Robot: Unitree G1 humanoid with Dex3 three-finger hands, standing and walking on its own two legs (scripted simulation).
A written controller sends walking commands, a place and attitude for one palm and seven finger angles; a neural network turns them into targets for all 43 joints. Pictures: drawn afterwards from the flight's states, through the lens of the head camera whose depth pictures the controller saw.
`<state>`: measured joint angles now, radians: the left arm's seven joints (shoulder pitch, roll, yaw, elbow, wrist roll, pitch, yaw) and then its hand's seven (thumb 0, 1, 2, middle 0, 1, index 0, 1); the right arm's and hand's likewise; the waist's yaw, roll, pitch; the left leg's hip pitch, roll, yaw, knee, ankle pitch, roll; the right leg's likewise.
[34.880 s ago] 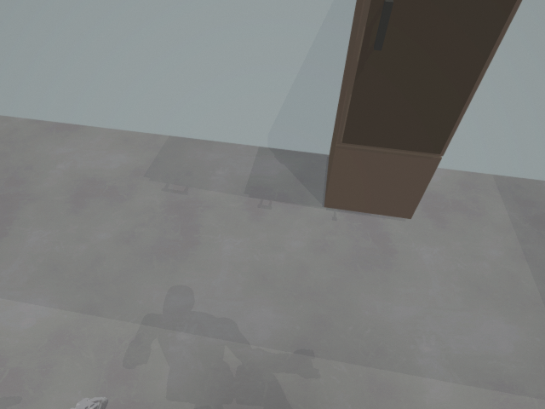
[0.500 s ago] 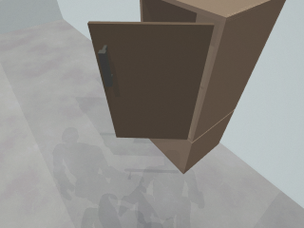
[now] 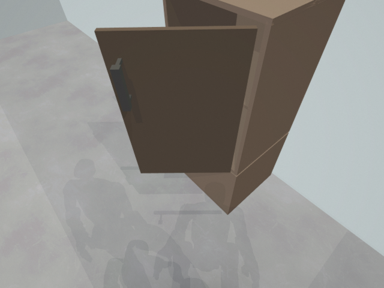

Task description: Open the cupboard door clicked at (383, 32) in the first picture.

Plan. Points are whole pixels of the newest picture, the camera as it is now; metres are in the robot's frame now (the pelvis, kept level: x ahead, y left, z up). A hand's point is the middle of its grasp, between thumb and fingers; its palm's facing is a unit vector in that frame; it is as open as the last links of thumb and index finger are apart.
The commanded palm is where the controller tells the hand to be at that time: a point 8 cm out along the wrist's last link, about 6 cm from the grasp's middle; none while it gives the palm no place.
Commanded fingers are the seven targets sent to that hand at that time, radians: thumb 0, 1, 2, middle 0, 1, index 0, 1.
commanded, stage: look again from close up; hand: left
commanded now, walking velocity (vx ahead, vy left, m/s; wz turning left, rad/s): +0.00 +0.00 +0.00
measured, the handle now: (123, 85) +0.58 +0.22 +0.11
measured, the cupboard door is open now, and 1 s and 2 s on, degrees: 49 49 49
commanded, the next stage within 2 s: raise the hand with hooked fingers in 0.36 s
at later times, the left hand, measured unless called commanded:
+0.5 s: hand out of the picture +0.04 +0.15 -0.17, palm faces +0.08 -0.97 -0.21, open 7.3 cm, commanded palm +0.11 +0.20 -0.07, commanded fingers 0.00 0.83 0.87 -0.20 -0.34 -0.20 -0.34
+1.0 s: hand (105, 268) +0.16 +0.18 -0.02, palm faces +0.16 -0.99 -0.04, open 9.3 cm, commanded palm +0.15 +0.23 +0.00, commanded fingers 0.00 0.25 0.62 -0.25 -0.72 -0.25 -0.72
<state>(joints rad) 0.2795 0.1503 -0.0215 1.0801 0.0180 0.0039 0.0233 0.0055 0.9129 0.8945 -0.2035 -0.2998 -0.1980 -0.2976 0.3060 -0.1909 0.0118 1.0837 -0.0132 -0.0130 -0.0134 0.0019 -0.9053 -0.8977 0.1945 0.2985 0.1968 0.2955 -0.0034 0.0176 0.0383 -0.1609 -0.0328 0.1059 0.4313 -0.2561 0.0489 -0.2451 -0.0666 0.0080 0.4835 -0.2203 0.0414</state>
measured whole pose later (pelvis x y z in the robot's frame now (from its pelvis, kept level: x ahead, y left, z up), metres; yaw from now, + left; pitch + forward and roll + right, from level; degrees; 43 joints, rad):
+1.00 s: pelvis -0.01 -0.04 -0.07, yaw +5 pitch +10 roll -2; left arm 0.43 0.22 0.23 0.03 -0.29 -0.44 -0.33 0.01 0.47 0.71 -0.24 -0.58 -0.23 -0.58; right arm 0.17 -0.26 -0.02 0.50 0.02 -0.25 -0.05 0.01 -0.90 -0.90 0.19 0.30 0.20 0.30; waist 0.05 -0.01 -0.09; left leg -0.71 0.04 -0.04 1.05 -0.52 -0.02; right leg -0.71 -0.03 -0.12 1.01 -0.47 -0.03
